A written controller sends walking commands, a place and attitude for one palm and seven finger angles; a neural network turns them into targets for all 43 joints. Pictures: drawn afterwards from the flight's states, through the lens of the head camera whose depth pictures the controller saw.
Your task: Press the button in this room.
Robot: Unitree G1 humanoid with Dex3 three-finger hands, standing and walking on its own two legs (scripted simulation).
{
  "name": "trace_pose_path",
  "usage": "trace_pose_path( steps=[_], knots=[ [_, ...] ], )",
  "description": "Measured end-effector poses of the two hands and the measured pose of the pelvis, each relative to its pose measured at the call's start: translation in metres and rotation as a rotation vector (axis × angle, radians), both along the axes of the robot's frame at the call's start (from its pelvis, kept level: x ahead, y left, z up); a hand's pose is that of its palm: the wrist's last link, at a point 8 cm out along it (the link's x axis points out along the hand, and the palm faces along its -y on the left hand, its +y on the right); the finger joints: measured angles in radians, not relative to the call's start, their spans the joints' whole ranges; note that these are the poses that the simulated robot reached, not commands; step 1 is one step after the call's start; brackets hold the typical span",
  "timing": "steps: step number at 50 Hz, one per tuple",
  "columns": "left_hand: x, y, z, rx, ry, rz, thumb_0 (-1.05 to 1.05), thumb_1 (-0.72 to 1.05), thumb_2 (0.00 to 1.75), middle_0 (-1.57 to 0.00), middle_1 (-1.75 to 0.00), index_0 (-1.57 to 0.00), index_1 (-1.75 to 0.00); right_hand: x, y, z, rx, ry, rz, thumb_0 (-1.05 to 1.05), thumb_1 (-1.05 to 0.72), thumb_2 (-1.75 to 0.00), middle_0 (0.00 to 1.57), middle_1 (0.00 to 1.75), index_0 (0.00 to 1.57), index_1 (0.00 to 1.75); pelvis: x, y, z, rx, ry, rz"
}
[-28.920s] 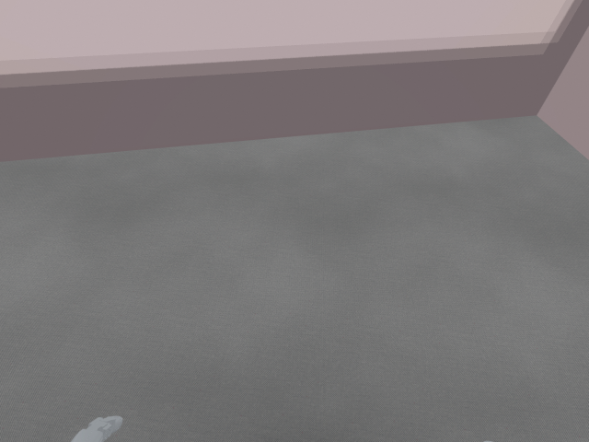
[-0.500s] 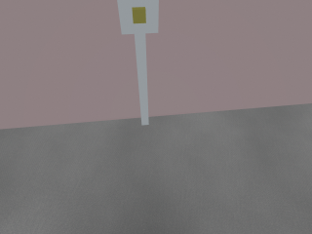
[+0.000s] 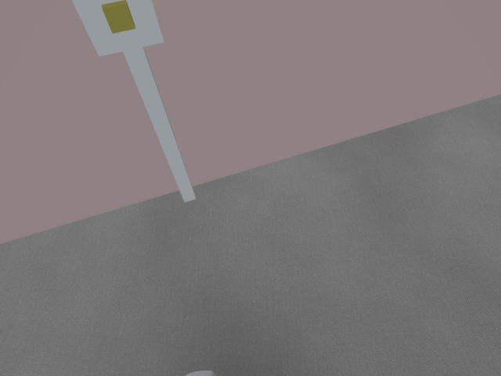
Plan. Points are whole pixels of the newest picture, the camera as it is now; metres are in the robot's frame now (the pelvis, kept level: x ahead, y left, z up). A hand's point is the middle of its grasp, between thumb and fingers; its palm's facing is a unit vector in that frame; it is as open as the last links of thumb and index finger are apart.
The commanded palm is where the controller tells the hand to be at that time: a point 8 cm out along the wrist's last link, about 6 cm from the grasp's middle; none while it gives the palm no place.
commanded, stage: walk to a spot facing it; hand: left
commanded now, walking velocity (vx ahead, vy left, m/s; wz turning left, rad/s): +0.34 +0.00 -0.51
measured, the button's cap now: (119, 16) +0.90 +0.44 +0.15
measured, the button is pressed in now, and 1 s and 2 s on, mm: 0 0 0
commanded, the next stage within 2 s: turn to face it in 0.42 s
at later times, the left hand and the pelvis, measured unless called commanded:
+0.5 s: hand (152, 351) +0.17 +0.23 -0.17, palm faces -0.13 -0.98 -0.18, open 7.4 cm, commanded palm none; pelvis +0.20 +0.04 +0.00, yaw -15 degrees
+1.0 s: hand (215, 216) +0.46 +0.14 -0.12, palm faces -0.20 -0.96 -0.22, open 7.4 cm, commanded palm none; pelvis +0.28 +0.01 +0.02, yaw -8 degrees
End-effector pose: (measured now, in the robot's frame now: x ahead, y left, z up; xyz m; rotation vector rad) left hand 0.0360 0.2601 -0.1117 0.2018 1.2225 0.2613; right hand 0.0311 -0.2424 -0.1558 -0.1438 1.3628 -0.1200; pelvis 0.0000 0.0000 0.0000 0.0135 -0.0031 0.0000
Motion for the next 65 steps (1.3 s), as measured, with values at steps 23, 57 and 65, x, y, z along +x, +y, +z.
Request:
trace_pose_path(
  steps=[23, 57, 65],
  knots=[
    [0.109, 0.004, -0.019, -0.115, 0.335, -0.099, 0.00, 0.91, 0.90, -0.20, -0.30, -0.20, -0.30, 0.273, 0.031, 0.045, -0.052, -0.351, -0.056, 0.01, -0.91, -0.90, 0.20, 0.30, 0.20, 0.30, 0.189, 0.034, 0.005, -0.025, 0.030, -0.226],
    [0.353, -0.033, 0.022, -0.034, -0.102, -0.146, -0.02, 0.93, 0.90, -0.20, -0.30, -0.20, -0.30, 0.237, 0.015, 0.023, 0.034, 0.035, -0.157, 0.01, -0.91, -0.90, 0.20, 0.30, 0.20, 0.30, 0.280, 0.006, 0.025, 0.022, -0.017, -0.037],
    [0.270, 0.028, 0.008, 0.009, 0.029, 0.024, -0.01, 0.92, 0.90, -0.20, -0.30, -0.20, -0.30, 0.339, 0.005, 0.042, -0.067, -0.128, 0.050, 0.00, -0.91, -0.90, 0.19, 0.30, 0.19, 0.30, 0.274, 0.024, 0.020, 0.012, -0.008, 0.065]
  ],
)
